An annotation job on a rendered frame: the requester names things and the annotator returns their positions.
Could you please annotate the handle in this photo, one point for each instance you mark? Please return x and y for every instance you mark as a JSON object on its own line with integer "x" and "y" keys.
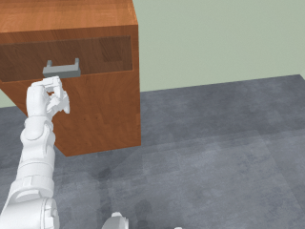
{"x": 65, "y": 71}

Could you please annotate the left robot upper arm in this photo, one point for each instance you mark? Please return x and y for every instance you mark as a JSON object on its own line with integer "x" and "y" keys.
{"x": 38, "y": 213}

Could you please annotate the left robot thigh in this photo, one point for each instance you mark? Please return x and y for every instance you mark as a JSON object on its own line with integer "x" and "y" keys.
{"x": 116, "y": 222}

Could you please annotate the left robot hand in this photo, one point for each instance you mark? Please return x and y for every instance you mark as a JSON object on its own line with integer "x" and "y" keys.
{"x": 40, "y": 103}

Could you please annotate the drawer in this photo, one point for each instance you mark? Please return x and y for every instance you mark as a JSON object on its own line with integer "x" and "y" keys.
{"x": 21, "y": 61}

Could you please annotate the robot left forearm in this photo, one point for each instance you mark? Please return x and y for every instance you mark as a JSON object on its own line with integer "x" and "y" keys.
{"x": 36, "y": 165}

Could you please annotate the robot left shin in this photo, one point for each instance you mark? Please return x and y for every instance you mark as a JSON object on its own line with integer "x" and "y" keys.
{"x": 116, "y": 214}

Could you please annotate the cabinet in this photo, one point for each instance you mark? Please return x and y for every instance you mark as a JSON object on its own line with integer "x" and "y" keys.
{"x": 104, "y": 107}

